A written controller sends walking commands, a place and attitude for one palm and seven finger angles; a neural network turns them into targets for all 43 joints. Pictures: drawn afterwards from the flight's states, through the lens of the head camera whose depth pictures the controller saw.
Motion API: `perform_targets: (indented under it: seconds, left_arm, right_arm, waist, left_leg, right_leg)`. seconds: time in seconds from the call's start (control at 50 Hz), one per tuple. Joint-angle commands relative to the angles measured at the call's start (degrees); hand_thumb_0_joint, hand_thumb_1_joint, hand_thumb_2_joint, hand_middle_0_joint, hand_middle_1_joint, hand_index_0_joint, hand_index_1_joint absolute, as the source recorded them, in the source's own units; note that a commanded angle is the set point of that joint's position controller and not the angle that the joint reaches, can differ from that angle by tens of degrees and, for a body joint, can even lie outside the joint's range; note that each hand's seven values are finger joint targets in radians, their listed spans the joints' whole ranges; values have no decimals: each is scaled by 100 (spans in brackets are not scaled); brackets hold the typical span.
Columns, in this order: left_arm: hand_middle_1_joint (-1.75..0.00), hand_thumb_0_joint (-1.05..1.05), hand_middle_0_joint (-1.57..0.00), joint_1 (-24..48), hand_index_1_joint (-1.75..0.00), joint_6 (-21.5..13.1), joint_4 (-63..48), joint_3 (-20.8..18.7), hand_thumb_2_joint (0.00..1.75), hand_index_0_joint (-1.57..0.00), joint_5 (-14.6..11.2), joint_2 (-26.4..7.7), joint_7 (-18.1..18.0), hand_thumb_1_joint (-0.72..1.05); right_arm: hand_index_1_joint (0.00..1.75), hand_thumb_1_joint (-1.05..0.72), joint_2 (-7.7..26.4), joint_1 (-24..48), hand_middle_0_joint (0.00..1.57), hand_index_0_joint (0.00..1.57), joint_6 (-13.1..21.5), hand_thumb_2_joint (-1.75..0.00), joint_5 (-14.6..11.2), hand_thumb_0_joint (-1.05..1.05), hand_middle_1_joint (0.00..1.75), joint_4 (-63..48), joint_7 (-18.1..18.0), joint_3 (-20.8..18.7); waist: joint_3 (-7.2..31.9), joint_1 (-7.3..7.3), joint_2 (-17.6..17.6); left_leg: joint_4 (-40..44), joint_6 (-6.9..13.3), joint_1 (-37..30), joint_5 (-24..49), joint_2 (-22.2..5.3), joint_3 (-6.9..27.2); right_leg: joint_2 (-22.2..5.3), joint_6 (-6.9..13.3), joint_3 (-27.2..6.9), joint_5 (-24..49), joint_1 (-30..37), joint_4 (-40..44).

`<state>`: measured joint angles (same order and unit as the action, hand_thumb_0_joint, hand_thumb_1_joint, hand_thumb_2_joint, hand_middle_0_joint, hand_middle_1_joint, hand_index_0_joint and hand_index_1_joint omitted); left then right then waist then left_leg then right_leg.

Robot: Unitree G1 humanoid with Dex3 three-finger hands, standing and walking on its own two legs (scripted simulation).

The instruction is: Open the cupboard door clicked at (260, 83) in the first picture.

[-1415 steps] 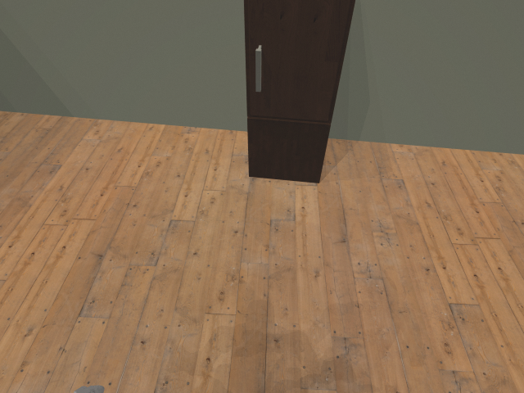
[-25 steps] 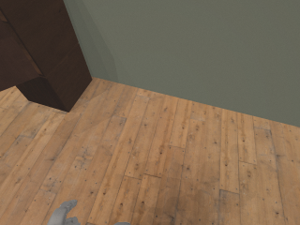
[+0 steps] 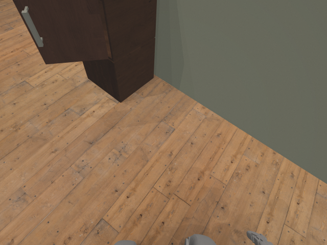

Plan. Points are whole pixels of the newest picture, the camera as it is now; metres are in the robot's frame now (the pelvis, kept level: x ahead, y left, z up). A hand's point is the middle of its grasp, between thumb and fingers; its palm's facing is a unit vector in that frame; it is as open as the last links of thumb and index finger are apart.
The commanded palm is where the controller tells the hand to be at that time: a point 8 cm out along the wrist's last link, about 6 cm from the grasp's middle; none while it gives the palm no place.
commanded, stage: turn to face it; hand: left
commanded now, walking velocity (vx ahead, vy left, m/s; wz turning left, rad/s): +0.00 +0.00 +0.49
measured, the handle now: (33, 27) +0.98 +0.69 -0.10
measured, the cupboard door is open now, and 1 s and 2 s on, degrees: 53 53 53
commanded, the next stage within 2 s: take the last steps up to it in 0.42 s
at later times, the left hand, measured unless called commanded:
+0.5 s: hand out of the picture +0.03 +0.14 -0.16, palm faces +0.24 -0.95 -0.22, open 7.4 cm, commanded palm none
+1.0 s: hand out of the picture +0.07 +0.16 -0.15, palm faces +0.42 -0.88 -0.24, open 7.3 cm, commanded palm none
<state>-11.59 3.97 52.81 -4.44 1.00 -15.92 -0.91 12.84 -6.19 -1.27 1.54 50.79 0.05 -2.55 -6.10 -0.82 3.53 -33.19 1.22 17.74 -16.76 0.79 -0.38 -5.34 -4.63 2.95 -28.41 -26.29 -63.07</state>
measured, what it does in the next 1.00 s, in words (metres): walks ahead, turning left: right foot, then left foot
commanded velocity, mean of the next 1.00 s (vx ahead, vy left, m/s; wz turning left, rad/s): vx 0.15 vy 0.08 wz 0.27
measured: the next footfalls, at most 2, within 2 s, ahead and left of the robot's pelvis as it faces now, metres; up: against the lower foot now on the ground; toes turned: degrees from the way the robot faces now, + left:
right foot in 0.24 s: +0.07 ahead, -0.16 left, +0.00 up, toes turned +4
left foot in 0.56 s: +0.03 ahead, +0.08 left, +0.00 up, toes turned +17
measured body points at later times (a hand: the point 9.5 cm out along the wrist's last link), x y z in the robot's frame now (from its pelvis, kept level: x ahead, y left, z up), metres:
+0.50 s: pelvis +0.03 -0.05 +0.01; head +0.07 -0.04 +0.46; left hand +0.02 +0.19 -0.14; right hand +0.16 -0.28 -0.14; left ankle -0.03 +0.07 -0.69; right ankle +0.03 -0.16 -0.73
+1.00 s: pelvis +0.10 -0.03 +0.00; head +0.13 -0.04 +0.45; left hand +0.05 +0.21 -0.13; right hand +0.21 -0.26 -0.16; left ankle +0.02 +0.08 -0.66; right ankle +0.11 -0.15 -0.73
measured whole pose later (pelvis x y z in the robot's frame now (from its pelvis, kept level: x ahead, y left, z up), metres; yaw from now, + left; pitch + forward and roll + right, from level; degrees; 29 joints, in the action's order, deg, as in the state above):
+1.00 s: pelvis +0.10 -0.03 +0.00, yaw +22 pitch +0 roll +1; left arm -15.2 -2.6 55.6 -2.9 1.6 -9.5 -0.1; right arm 12.8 -14.7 -2.4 1.8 60.5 1.2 -3.4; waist -2.5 -0.8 -1.5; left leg -62.3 -0.7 25.6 -21.1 -0.6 0.1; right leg -4.5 -0.2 7.8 -19.5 -11.6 -31.1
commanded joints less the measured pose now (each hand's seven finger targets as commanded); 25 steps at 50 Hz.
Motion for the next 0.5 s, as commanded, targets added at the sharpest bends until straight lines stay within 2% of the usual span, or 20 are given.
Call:
perform_targets:
  seconds: [0.0,0.06,0.1,0.14,0.16,0.18,0.2,0.22,0.24,0.26,0.28,0.3,0.32,0.38,0.42,0.44,0.46,0.48]
  left_arm:
    - [-30,0,-20,131,-30,-191,-625,-57,90,-20,-11,-288,51,90]
    - [-30,0,-20,218,-30,-196,-697,-28,90,-20,-20,-243,49,90]
    - [-30,0,-20,156,-30,-219,-711,-19,90,-20,-25,-223,51,90]
    - [-30,0,-20,-145,-30,-264,-641,-26,90,-20,-39,-219,42,90]
    - [-30,0,-20,-399,-30,-312,-572,-52,90,-20,-43,-263,32,90]
    - [-30,0,-20,-647,-30,-383,-533,-105,90,-20,-6,-526,2,90]
    - [-30,0,-20,-791,-30,-445,-515,-215,90,-20,92,-1030,-53,90]
    - [-30,0,-20,-756,-30,-429,-574,-179,90,-20,79,-1217,-47,90]
    - [-30,0,-20,-511,-30,-453,-605,-144,90,-20,64,-950,-87,90]
    - [-30,0,-20,-220,-30,-449,-628,-95,90,-20,44,-789,-87,90]
    - [-30,0,-20,26,-30,-425,-676,-62,90,-20,37,-603,-93,90]
    - [-30,0,-20,106,-30,-450,-689,-32,90,-20,48,-497,-90,90]
    - [-30,0,-20,35,-30,-471,-663,-19,90,-20,53,-473,-89,90]
    - [-30,0,-20,-389,-30,-494,-423,-75,90,-20,87,-587,-96,90]
    - [-30,0,-20,-662,-30,-487,-271,-111,90,-20,82,-698,-86,90]
    - [-30,0,-20,-683,-30,-485,-200,-117,90,-20,80,-713,-91,90]
    - [-30,0,-20,-620,-30,-479,-162,-124,90,-20,64,-711,-94,90]
    - [-30,0,-20,-569,-30,-470,-109,-116,90,-20,43,-667,-89,90]
  right_arm:
    - [30,-90,1192,-313,20,20,63,-90,-4,0,30,-259,-97,-289]
    - [30,-90,1211,-301,20,20,22,-90,10,0,30,-243,-72,-327]
    - [30,-90,1198,-236,20,20,-4,-90,21,0,30,-246,-63,-339]
    - [30,-90,1185,-98,20,20,-34,-90,1,0,30,-292,-66,-363]
    - [30,-90,1137,-21,20,20,-44,-90,-27,0,30,-314,-62,-363]
    - [30,-90,956,-28,20,20,-35,-90,-74,0,30,-351,-35,-350]
    - [30,-90,532,-133,20,20,-25,-90,-119,0,30,-451,-2,-299]
    - [30,-90,621,-23,20,20,-53,-90,-91,0,30,-538,25,-299]
    - [30,-90,666,56,20,20,-117,-90,-66,0,30,-448,16,-330]
    - [30,-90,646,-18,20,20,-149,-90,-59,0,30,-326,33,-337]
    - [30,-90,608,-136,20,20,-173,-90,-62,0,30,-217,65,-337]
    - [30,-90,521,-173,20,20,-164,-90,-54,0,30,-144,89,-297]
    - [30,-90,447,-182,20,20,-159,-90,-65,0,30,-114,98,-265]
    - [30,-90,255,48,20,20,-103,-90,-105,0,30,-65,94,-183]
    - [30,-90,174,175,20,20,-65,-90,-117,0,30,-53,77,-130]
    - [30,-90,170,132,20,20,-40,-90,-123,0,30,-18,61,-115]
    - [30,-90,171,-54,20,20,-14,-90,-125,0,30,54,42,-97]
    - [30,-90,189,-189,20,20,11,-90,-119,0,30,134,30,-92]
  waist:
    - [889,165,-1129]
    - [794,186,-1202]
    - [796,151,-1458]
    - [832,2,-1412]
    - [901,-132,-1209]
    - [960,-253,-597]
    - [987,-280,1051]
    - [871,-321,1166]
    - [683,-202,1097]
    - [518,-40,1068]
    - [460,90,906]
    - [440,136,910]
    - [521,113,839]
    - [679,-116,705]
    - [756,-242,708]
    - [783,-218,732]
    - [886,-125,794]
    - [898,-55,735]
  left_leg:
    - [1235,803,-900,2698,-1366,1260]
    - [1235,780,-653,2224,-1283,1369]
    - [1161,759,-457,2130,-1227,1499]
    - [901,672,-112,1998,-1140,1592]
    - [623,510,130,1759,-971,1530]
    - [82,223,589,1079,-610,1288]
    - [-1243,-235,1507,-758,244,352]
    - [-2582,-263,1382,-2024,253,349]
    - [-3335,-232,1412,-1719,57,591]
    - [-3721,-279,1530,-1351,-47,544]
    - [-3795,-315,1398,-1023,-149,465]
    - [-3587,-363,1280,-879,-169,320]
    - [-3229,-398,1164,-849,-146,192]
    - [-1863,-433,855,-1107,-68,-136]
    - [-1258,-402,662,-1109,17,-274]
    - [-860,-382,523,-1020,27,-303]
    - [-384,-360,291,-723,33,-331]
    - [162,-337,-119,-258,39,-353]
  right_leg:
    - [33,-14,-203,377,-208,405]
    - [200,9,-79,360,185,1203]
    - [338,42,-14,387,563,1726]
    - [474,85,64,823,1251,2530]
    - [470,103,93,1342,1765,3257]
    - [61,196,-330,1663,2410,4036]
    - [-1503,763,-2030,2073,2839,4633]
    - [-2312,1358,-2434,2363,2035,4805]
    - [-2033,1476,-2402,2163,1596,4808]
    - [-1720,1408,-1967,2256,1555,4731]
    - [-1469,1284,-1342,2475,1437,4614]
    - [-1277,1202,-902,2907,1435,4520]
    - [-1194,1165,-650,3285,1589,4446]
    - [-1249,1218,-473,4245,2219,4178]
    - [-1283,1262,-496,4732,2431,4028]
    - [-1294,1257,-503,4884,2490,3915]
    - [-1242,1185,-411,4858,2508,3761]
    - [-1160,1041,-318,4633,2326,3579]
